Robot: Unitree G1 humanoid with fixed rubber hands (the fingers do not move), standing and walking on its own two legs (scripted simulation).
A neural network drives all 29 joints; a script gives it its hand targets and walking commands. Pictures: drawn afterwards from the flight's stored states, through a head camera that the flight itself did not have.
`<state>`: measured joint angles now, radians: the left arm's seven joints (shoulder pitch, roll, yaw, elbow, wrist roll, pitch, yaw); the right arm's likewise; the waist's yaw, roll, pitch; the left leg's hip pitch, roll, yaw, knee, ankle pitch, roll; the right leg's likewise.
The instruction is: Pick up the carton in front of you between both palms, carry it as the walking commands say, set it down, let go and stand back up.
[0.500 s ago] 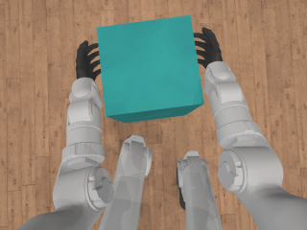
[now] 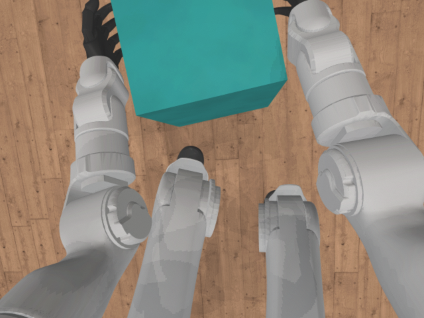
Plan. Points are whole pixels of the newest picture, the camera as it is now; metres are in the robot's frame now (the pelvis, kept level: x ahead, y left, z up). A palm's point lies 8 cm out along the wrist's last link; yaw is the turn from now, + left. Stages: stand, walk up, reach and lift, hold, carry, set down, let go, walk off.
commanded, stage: set down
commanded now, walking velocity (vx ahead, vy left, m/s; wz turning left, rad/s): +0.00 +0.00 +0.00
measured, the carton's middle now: (206, 55) +0.49 +0.14 -0.24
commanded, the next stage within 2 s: none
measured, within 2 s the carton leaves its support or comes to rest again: rests again in 1.24 s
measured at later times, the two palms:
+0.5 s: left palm (112, 60) +0.44 +0.29 -0.18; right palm (299, 15) +0.56 +0.01 -0.19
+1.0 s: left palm (110, 58) +0.45 +0.29 -0.19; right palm (297, 17) +0.56 +0.01 -0.20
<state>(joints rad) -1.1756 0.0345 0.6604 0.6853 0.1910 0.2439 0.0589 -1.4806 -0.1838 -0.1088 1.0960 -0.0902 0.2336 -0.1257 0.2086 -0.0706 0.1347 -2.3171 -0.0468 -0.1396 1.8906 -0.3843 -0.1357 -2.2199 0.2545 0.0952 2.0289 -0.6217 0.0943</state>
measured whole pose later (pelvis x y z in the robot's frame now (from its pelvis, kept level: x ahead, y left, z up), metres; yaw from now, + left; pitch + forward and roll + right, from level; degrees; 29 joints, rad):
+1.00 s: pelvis +0.00 -0.01 -0.03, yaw +3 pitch +44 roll +4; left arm -1.28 0.16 0.67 0.98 0.18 0.14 -0.04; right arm -1.54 -0.22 -0.09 1.20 -0.15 0.16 -0.02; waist 0.21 -0.05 0.21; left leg -2.34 0.01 -0.06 1.98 -0.41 -0.11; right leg -2.28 0.17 0.08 2.15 -0.64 0.04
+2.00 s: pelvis +0.01 +0.01 +0.06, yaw +4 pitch +46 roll +0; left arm -1.04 0.15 0.41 0.72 -0.10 0.16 0.11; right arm -1.38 -0.37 -0.04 1.03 0.00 0.22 -0.04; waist 0.23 -0.06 0.03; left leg -2.13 0.00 -0.04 1.70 -0.36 -0.05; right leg -2.02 0.07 0.05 1.84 -0.61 0.03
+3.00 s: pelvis +0.09 +0.05 +0.31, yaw +4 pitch +22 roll -1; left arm -0.09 0.21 0.08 0.44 0.01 0.05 -0.11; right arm -0.28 -0.09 -0.16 0.57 -0.11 0.07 -0.11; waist 0.13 0.00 -0.02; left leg -0.91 -0.02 -0.02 0.76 -0.23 0.02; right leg -0.78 0.02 0.10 0.78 -0.39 0.05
